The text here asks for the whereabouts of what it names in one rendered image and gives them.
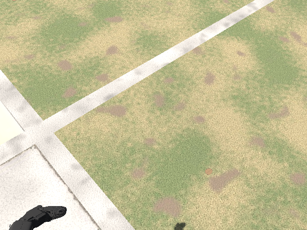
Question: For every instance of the left robot hand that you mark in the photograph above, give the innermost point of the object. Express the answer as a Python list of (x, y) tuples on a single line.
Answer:
[(37, 216)]

